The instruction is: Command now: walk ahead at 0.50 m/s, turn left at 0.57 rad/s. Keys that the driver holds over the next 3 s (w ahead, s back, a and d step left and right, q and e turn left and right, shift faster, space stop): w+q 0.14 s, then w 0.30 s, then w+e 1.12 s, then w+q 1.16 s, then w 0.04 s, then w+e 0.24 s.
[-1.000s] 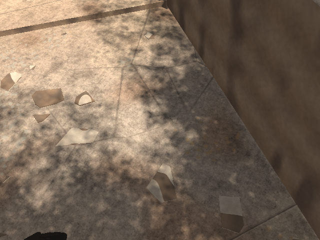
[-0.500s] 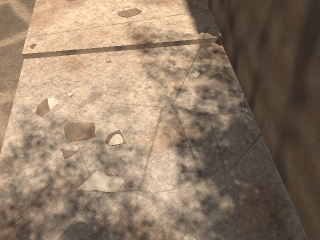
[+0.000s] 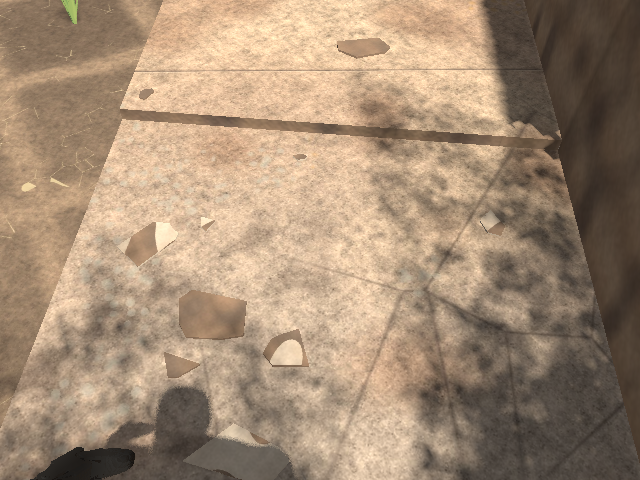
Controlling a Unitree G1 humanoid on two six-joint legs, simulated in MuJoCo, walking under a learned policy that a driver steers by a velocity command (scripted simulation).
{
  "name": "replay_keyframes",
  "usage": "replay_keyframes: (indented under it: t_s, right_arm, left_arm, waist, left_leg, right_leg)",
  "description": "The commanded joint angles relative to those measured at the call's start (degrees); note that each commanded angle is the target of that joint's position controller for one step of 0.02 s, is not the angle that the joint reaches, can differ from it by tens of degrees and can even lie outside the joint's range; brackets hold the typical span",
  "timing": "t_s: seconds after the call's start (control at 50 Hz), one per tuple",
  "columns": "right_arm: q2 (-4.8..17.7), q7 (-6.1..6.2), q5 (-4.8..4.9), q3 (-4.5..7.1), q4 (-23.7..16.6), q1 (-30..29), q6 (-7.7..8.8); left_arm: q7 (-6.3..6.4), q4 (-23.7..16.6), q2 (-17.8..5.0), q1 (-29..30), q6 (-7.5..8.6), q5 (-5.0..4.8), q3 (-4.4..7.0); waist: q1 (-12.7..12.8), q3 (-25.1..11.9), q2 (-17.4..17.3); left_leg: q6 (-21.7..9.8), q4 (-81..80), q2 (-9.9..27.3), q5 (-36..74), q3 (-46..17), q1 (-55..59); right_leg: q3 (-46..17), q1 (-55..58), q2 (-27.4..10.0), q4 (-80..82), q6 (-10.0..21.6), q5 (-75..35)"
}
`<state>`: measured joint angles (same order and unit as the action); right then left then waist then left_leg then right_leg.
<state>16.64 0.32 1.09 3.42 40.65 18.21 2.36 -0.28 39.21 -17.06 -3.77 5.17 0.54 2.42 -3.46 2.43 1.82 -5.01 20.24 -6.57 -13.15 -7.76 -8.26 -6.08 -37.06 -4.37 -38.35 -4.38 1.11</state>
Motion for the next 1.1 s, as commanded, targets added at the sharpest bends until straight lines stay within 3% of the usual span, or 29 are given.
replay_keyframes:
  t_s: [0.02,0.1,0.12,0.14,0.16,0.18,0.2,0.22,0.24,0.26,0.32,0.42,0.48,0.54,0.58,0.6,0.62,0.64,0.66,0.68,0.7,0.72,0.74,0.78,0.84,0.9,1.02,1.06,1.1]
  right_arm:
    - [10.1,0.71,0.46,2.93,-2.4,1.8,0.19]
    - [9.5,1.06,0.46,2.99,-2.2,1.2,-0.51]
    - [8.6,1.22,0.31,2.73,-2.5,-0.2,-0.64]
    - [6.0,0.99,-0.11,1.73,-3.2,-0.4,-0.55]
    - [2.4,0.8,-0.08,0.58,-4.0,4.8,-0.39]
    - [2.9,0.95,0.99,0.05,-4.7,9.0,-0.02]
    - [7.9,0.95,1.34,1.12,-3.2,6.6,0.05]
    - [8.9,0.85,0.7,1.38,-3.5,1.4,-0.15]
    - [8.3,0.78,0.0,1.32,-4.1,-1.7,-0.05]
    - [7.6,0.61,-0.4,1.47,-4.4,-3.2,0.09]
    - [4.2,-0.07,-0.13,0.72,-4.1,-2.5,0.14]
    - [1.6,-0.91,-0.83,-0.86,-6.5,-11.0,1.09]
    - [2.0,-1.41,-0.44,-0.86,-7.9,-16.1,1.65]
    - [3.5,-1.85,0.06,-0.34,-9.0,-18.4,2.25]
    - [5.3,-1.71,0.04,0.57,-8.3,-15.3,2.7]
    - [6.9,-1.31,-0.22,1.59,-6.6,-10.2,2.75]
    - [9.5,-0.85,-0.93,2.86,-4.7,-2.2,2.68]
    - [14.3,-0.29,-2.22,4.0,-4.0,5.9,2.19]
    - [13.9,-0.69,-1.99,3.76,-3.4,7.3,1.7]
    - [9.3,-0.88,-1.37,2.47,-3.2,4.9,1.87]
    - [7.3,-1.04,-0.82,1.72,-3.1,1.1,2.15]
    - [5.5,-1.3,-1.07,1.2,-3.0,-2.4,2.5]
    - [3.9,-1.47,-1.35,0.85,-2.8,-4.9,2.94]
    - [3.2,-1.44,-1.8,1.05,-1.7,-6.9,3.91]
    - [4.5,-0.82,-2.06,1.73,0.1,-6.6,4.6]
    - [6.0,-0.21,-2.01,2.19,1.6,-5.6,4.29]
    - [9.2,0.47,-0.57,3.21,4.6,-1.2,2.63]
    - [10.1,0.53,-0.06,3.54,5.3,-0.6,1.74]
    - [11.8,0.87,0.31,3.99,5.1,-1.3,0.84]
  left_arm:
    - [-0.59,-4.9,-4.0,6.0,1.27,-0.79,0.85]
    - [-1.23,-4.3,-7.0,2.9,2.21,-1.07,2.21]
    - [-1.03,-2.8,-8.0,-1.9,2.59,-1.06,2.93]
    - [-0.7,-1.6,-10.1,-8.3,2.95,-0.26,3.78]
    - [-0.26,-0.8,-14.1,-15.1,2.95,1.28,4.57]
    - [-0.85,1.4,-13.7,-18.4,2.22,0.31,4.82]
    - [-0.96,0.8,-8.7,-15.9,2.07,-0.81,3.46]
    - [-0.8,0.6,-6.7,-13.7,1.66,-0.25,2.9]
    - [-0.78,0.8,-5.9,-11.7,1.4,0.23,2.46]
    - [-0.66,1.3,-4.7,-10.6,1.45,0.43,1.99]
    - [-0.56,3.0,-4.2,-10.7,1.74,-0.23,1.59]
    - [-0.25,5.6,-8.0,-12.2,1.16,-1.28,2.35]
    - [-0.44,7.5,-9.0,-15.4,0.62,-2.13,2.32]
    - [-0.26,9.2,-9.8,-17.4,-0.19,-2.69,2.41]
    - [-0.03,9.8,-10.9,-16.9,-0.93,-2.9,2.75]
    - [0.06,9.9,-10.3,-16.5,-1.12,-2.77,2.48]
    - [-0.04,9.3,-8.4,-16.3,-1.19,-1.95,1.7]
    - [-0.07,7.3,-2.9,-18.5,-0.75,-0.74,0.02]
    - [0.21,7.1,-1.5,-22.7,-0.08,-1.76,-0.51]
    - [0.26,7.3,-7.2,-19.3,-0.16,-3.14,1.27]
    - [0.3,6.3,-8.1,-16.1,-0.33,-3.4,1.76]
    - [0.5,6.3,-7.4,-14.8,-0.65,-2.72,1.88]
    - [0.52,6.6,-6.4,-14.9,-1.25,-2.31,2.15]
    - [0.3,6.8,-3.9,-15.8,-2.48,-2.49,1.96]
    - [0.16,5.0,-2.8,-12.6,-3.4,-2.2,1.99]
    - [-0.75,3.3,-1.9,-8.6,-3.18,-1.91,1.57]
    - [-2.86,-1.8,-1.5,2.3,-3.02,-1.71,0.76]
    - [-3.4,-3.3,-2.3,3.5,-3.11,-1.74,1.05]
    - [-3.53,-3.7,-4.2,0.4,-3.47,-1.72,2.13]
  waist:
    - [-1.0,-2.4,-6.8]
    - [1.8,-2.5,-9.2]
    - [4.7,-4.2,-9.6]
    - [7.9,-9.9,-7.4]
    - [7.6,-18.8,3.3]
    - [6.6,-21.9,18.1]
    - [7.5,-14.3,10.1]
    - [8.1,-8.0,5.5]
    - [7.4,-3.7,2.6]
    - [6.4,-1.8,2.5]
    - [4.6,-1.6,4.2]
    - [6.6,-0.3,2.4]
    - [8.2,0.3,2.0]
    - [7.4,1.0,3.0]
    - [4.6,-0.1,3.5]
    - [1.6,-3.1,2.8]
    - [-2.2,-9.2,1.8]
    - [-3.9,-18.7,-8.8]
    - [-2.7,-23.6,-18.8]
    - [-2.8,-15.6,-12.5]
    - [-1.5,-9.1,-11.0]
    - [0.2,-6.0,-8.8]
    - [1.8,-3.6,-9.1]
    - [3.7,-2.4,-9.1]
    - [4.1,-0.6,-6.3]
    - [3.2,0.6,-5.0]
    - [-0.4,3.8,-3.3]
    - [0.1,3.2,-4.0]
    - [2.8,-0.5,-6.2]
  left_leg:
    - [-7.2,-4.0,11.8,10.4,-9.8,-4.9]
    - [-5.4,2.5,14.7,10.2,-16.9,1.2]
    - [-4.2,6.2,13.2,12.7,-16.6,0.9]
    - [-2.4,16.3,10.0,12.9,-13.7,-1.7]
    - [1.3,33.7,3.1,0.0,-6.6,-15.5]
    - [3.1,46.9,0.8,-20.7,-3.2,-29.5]
    - [3.5,51.9,4.2,-17.3,-4.9,-34.0]
    - [3.6,52.9,6.1,-12.7,-2.8,-34.5]
    - [3.7,51.0,7.5,-9.3,-1.4,-33.7]
    - [3.7,47.9,9.2,-6.6,-1.3,-32.4]
    - [4.3,41.3,10.9,-4.6,1.5,-28.8]
    - [5.8,23.2,11.9,7.2,5.2,-27.3]
    - [5.9,15.4,9.7,12.4,6.8,-21.9]
    - [4.8,10.5,8.9,11.5,5.7,-19.8]
    - [3.5,7.1,8.1,10.0,6.1,-13.6]
    - [2.4,5.3,7.2,9.5,7.0,-5.1]
    - [0.4,6.4,10.4,9.5,4.8,8.0]
    - [-4.8,7.2,24.3,6.3,-11.8,28.0]
    - [-9.2,-0.5,31.2,-5.5,-29.9,30.9]
    - [-7.6,-2.8,28.9,-11.9,-26.5,24.1]
    - [-6.1,-4.5,27.1,-9.7,-18.7,17.1]
    - [-5.3,-6.3,24.7,-4.9,-13.4,11.1]
    - [-4.8,-8.3,22.6,0.1,-8.2,6.7]
    - [-4.8,-11.0,21.1,7.2,-1.7,1.9]
    - [-5.7,-12.7,21.5,14.9,4.3,1.5]
    - [-5.4,-13.4,20.8,17.0,9.9,2.8]
    - [-3.8,-12.1,22.8,19.7,16.2,9.9]
    - [-2.8,-8.5,23.5,27.7,17.8,13.4]
    - [-1.5,0.0,23.3,47.2,19.5,15.1]
  right_leg:
    - [2.7,9.4,4.3,7.0,0.0,-5.8]
    - [0.6,13.0,4.2,11.0,3.4,2.1]
    - [1.3,19.2,4.4,13.1,4.9,1.4]
    - [-1.3,30.6,0.4,13.3,7.7,2.0]
    - [-17.1,50.4,-11.3,13.6,13.9,8.9]
    - [-39.0,57.6,-19.1,20.1,19.7,24.1]
    - [-37.0,52.1,-17.7,22.5,18.2,32.7]
    - [-28.2,45.2,-15.1,22.9,16.1,28.9]
    - [-21.9,38.8,-12.6,24.0,15.6,21.8]
    - [-17.5,35.0,-10.8,25.1,15.4,15.9]
    - [-10.6,31.2,-8.5,28.0,16.2,7.2]
    - [-2.8,30.4,-7.5,30.7,16.7,-0.7]
    - [-1.1,29.4,-6.8,29.9,15.7,-2.7]
    - [-3.5,32.4,-9.0,27.7,14.7,-3.0]
    - [-4.2,33.2,-9.5,24.1,13.2,-5.8]
    - [-2.7,31.8,-7.5,18.3,11.9,-11.4]
    - [-0.1,26.3,-4.0,6.7,9.9,-9.5]
    - [4.3,9.2,2.7,-13.7,6.2,8.6]
    - [1.4,-1.3,5.7,-26.0,5.3,33.2]
    - [-1.5,-5.4,2.7,-31.8,5.5,30.2]
    - [-0.3,-6.5,0.7,-31.9,5.8,25.1]
    - [0.2,-4.7,-1.0,-30.4,5.5,20.7]
    - [0.0,-2.4,-2.4,-28.4,5.2,17.5]
    - [0.4,1.2,-3.3,-27.5,4.5,13.7]
    - [-0.5,-2.0,-3.6,-23.5,3.5,8.3]
    - [0.5,-2.4,-3.1,-13.5,3.4,0.4]
    - [5.9,-2.7,-1.9,-0.3,6.0,-1.7]
    - [8.0,-1.5,-0.4,1.6,7.6,2.6]
    - [11.6,5.7,3.5,1.5,10.0,8.7]
